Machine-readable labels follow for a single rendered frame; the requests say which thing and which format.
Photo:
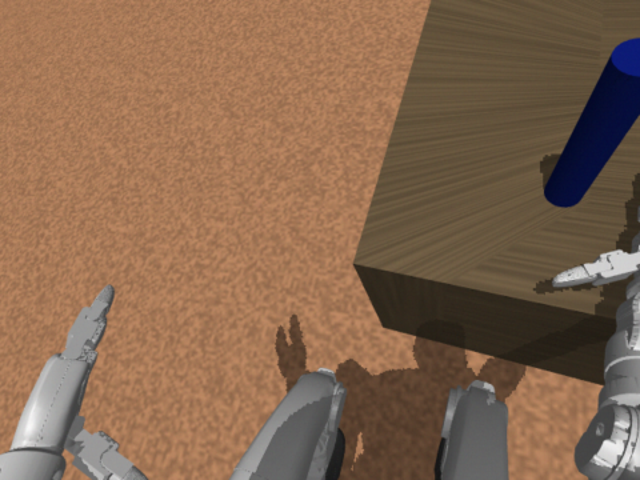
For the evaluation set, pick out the right robot hand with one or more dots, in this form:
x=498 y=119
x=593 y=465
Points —
x=607 y=267

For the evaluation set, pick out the left robot arm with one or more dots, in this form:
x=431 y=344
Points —
x=32 y=464

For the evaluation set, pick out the right robot arm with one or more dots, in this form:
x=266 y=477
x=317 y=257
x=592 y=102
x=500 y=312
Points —
x=610 y=448

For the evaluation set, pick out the can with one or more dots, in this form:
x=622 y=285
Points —
x=611 y=110

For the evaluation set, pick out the left robot foot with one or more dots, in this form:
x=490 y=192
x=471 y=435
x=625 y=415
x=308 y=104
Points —
x=335 y=464

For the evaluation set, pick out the left robot hand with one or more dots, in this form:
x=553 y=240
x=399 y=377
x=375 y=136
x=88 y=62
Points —
x=50 y=417

